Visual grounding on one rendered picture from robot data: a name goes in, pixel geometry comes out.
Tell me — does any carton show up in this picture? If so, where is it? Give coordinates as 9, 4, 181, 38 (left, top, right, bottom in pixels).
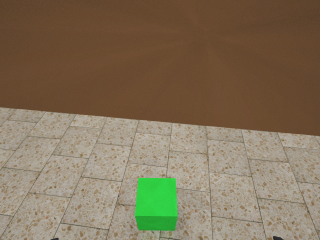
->
135, 178, 178, 231

